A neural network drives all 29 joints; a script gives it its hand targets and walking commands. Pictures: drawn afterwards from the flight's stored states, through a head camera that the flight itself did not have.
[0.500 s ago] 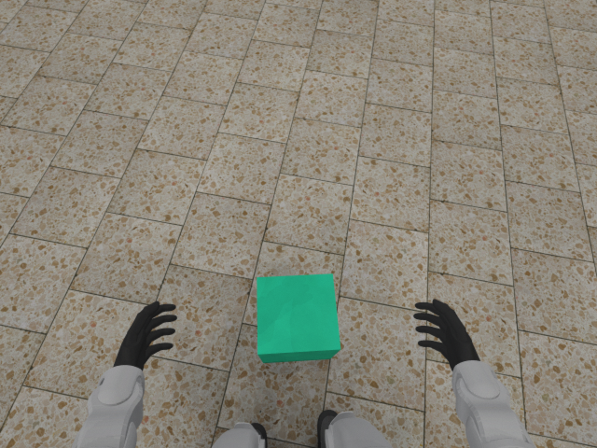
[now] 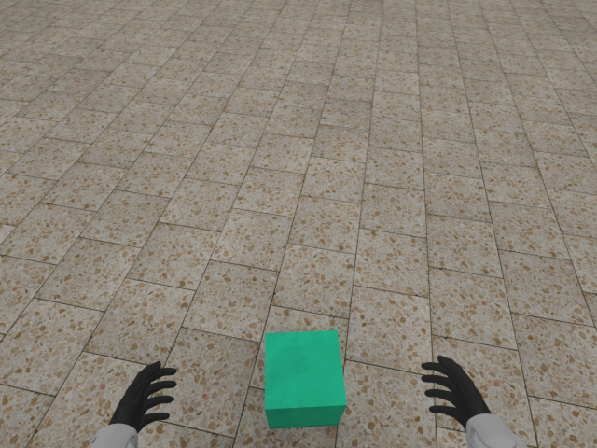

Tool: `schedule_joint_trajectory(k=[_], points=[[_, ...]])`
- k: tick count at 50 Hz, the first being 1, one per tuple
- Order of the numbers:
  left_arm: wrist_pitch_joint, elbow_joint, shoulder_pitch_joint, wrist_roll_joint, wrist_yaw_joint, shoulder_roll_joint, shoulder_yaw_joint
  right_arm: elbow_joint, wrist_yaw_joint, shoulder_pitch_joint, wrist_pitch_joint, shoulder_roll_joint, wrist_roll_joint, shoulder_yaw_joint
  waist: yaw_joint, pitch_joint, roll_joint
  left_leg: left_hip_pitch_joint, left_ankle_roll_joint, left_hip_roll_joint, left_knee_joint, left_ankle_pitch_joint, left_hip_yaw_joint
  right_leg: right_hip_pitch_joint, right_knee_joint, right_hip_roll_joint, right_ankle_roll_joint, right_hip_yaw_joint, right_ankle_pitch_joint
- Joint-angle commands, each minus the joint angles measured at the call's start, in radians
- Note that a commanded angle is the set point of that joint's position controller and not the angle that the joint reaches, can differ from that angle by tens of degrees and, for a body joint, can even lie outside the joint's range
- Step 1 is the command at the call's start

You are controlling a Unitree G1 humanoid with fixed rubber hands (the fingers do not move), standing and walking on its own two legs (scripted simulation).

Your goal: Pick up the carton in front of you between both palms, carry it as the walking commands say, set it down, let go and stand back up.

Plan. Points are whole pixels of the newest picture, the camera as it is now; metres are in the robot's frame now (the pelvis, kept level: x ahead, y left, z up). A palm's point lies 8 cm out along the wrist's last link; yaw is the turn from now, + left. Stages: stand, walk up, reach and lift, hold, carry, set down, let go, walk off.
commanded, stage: let go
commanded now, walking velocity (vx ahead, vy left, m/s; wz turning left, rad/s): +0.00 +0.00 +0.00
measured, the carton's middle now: (302, 380) +0.38 -0.02 -0.65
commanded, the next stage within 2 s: stand in 0.10 s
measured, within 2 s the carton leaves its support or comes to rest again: neither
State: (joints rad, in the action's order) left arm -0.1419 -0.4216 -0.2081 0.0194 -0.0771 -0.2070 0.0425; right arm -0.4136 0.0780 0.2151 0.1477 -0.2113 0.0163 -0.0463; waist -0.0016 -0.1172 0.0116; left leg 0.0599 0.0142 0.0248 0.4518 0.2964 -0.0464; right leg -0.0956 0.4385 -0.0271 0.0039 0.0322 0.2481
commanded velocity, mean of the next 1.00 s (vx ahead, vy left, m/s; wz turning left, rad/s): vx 0.00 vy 0.00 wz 0.00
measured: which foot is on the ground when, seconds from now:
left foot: down 0.00-1.00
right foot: down 0.00-1.00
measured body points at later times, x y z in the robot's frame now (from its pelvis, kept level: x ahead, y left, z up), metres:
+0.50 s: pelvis +0.01 +0.00 +0.00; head +0.01 -0.01 +0.45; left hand +0.15 +0.29 -0.09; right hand +0.16 -0.29 -0.09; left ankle -0.03 +0.11 -0.74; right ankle +0.00 -0.12 -0.74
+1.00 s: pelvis +0.01 -0.01 +0.00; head +0.00 -0.01 +0.45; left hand +0.13 +0.30 -0.10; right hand +0.13 -0.30 -0.10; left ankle -0.03 +0.11 -0.74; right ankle +0.00 -0.12 -0.74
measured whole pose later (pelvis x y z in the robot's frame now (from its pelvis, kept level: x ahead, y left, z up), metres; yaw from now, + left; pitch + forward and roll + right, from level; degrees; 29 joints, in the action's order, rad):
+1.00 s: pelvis +0.01 -0.01 +0.00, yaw +1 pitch -2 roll +0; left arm 0.01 -0.90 -0.14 0.03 0.02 -0.35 0.02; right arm -0.86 -0.02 0.17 -0.01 -0.36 0.03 -0.02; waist -0.01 -0.01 0.01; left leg 0.10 0.01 0.03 0.41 0.27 -0.06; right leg -0.14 0.41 -0.02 0.01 0.02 0.24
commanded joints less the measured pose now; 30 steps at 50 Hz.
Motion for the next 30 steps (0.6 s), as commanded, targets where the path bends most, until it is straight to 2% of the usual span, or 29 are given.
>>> schedule_joint_trajectory(k=[1, 4, 5, 6, 7, 10, 17, 30], points=[[0.005, 0.099, 0.042, 0.005, 0.003, -0.094, 0.033, 0.099, -0.003, -0.034, -0.006, -0.098, 0.004, -0.034, 0.001, 0.039, 0.002, 0.123, -0.020, 0.000, -0.102, -0.151, 0.025, 0.102, -0.042, -0.017, -0.017, -0.023, -0.152], [0.004, 0.101, 0.045, 0.008, 0.002, -0.095, 0.034, 0.105, -0.003, -0.039, -0.007, -0.093, 0.003, -0.031, -0.002, 0.046, 0.000, 0.112, -0.020, 0.001, -0.096, -0.169, 0.027, 0.106, -0.040, -0.015, -0.017, -0.020, -0.166], [0.032, 0.048, -0.011, -0.015, 0.018, -0.102, 0.031, 0.159, -0.030, -0.084, 0.051, -0.133, 0.026, -0.041, -0.013, 0.101, -0.030, 0.052, -0.021, 0.001, -0.065, -0.238, 0.020, 0.090, -0.009, -0.040, -0.027, -0.032, -0.170], [0.066, -0.058, 0.055, 0.011, 0.071, -0.224, 0.055, -0.020, -0.077, -0.077, -0.027, -0.210, 0.010, -0.054, -0.014, 0.096, -0.010, 0.188, -0.044, -0.044, -0.019, -0.187, 0.006, -0.043, -0.007, 0.051, -0.030, -0.004, -0.174], [0.085, -0.062, 0.036, 0.017, 0.087, -0.228, 0.051, -0.038, -0.094, -0.047, -0.063, -0.207, 0.014, -0.053, -0.008, 0.113, -0.003, 0.156, -0.041, -0.047, -0.014, -0.157, -0.005, -0.063, -0.002, 0.063, -0.020, 0.022, -0.151], [0.113, -0.104, 0.057, 0.021, 0.093, -0.209, 0.042, -0.090, -0.097, -0.056, -0.108, -0.187, 0.025, -0.035, -0.003, 0.126, 0.003, 0.163, -0.030, -0.057, -0.024, -0.052, -0.038, -0.122, -0.023, 0.068, -0.010, 0.050, -0.025], [0.138, -0.196, 0.063, 0.021, 0.092, -0.236, 0.035, -0.176, -0.097, -0.065, -0.140, -0.232, 0.027, -0.031, -0.004, 0.175, -0.003, 0.129, -0.021, -0.078, -0.013, -0.224, -0.062, -0.082, 0.003, 0.081, -0.002, 0.056, -0.192], [0.157, -0.312, 0.071, 0.015, 0.103, -0.280, 0.027, -0.285, -0.106, -0.058, -0.159, -0.276, 0.021, -0.023, -0.003, 0.167, -0.006, 0.102, -0.011, -0.094, -0.033, -0.317, -0.079, -0.036, -0.013, 0.099, 0.008, 0.070, -0.272]])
